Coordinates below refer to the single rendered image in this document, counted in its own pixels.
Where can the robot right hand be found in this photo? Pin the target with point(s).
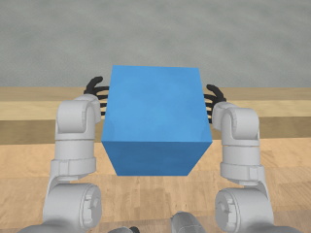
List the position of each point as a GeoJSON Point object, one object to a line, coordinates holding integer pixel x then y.
{"type": "Point", "coordinates": [215, 99]}

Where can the right robot forearm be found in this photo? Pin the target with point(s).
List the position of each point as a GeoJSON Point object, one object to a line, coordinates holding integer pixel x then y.
{"type": "Point", "coordinates": [240, 142]}

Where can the right robot upper arm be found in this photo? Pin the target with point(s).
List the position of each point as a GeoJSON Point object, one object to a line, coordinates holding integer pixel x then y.
{"type": "Point", "coordinates": [246, 210]}

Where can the robot right thigh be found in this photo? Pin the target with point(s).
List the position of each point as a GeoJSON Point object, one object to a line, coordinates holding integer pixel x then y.
{"type": "Point", "coordinates": [185, 222]}

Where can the robot left hand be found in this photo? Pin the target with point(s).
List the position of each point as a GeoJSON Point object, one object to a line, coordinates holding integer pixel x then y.
{"type": "Point", "coordinates": [91, 89]}

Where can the carton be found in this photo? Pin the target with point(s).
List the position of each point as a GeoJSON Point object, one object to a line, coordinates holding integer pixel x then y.
{"type": "Point", "coordinates": [156, 122]}

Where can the left robot upper arm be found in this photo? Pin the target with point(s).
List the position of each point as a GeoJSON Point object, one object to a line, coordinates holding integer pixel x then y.
{"type": "Point", "coordinates": [70, 208]}

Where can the left robot forearm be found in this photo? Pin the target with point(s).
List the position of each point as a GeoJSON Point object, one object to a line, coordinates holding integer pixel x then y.
{"type": "Point", "coordinates": [74, 146]}

